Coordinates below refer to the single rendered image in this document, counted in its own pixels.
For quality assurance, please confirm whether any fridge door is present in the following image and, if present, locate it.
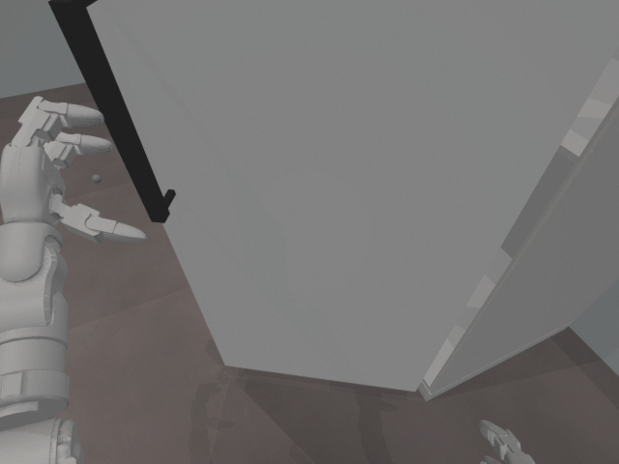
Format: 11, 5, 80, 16
86, 0, 619, 392

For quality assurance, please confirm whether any right robot hand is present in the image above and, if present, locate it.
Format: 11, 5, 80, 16
479, 420, 536, 464

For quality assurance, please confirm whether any left robot forearm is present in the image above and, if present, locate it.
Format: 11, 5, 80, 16
0, 221, 71, 431

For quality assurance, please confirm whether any left robot upper arm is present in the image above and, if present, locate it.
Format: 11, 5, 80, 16
0, 418, 84, 464

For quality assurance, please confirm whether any left robot hand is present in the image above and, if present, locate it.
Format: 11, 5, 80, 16
0, 96, 147, 244

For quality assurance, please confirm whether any handle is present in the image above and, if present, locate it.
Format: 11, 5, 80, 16
48, 0, 176, 223

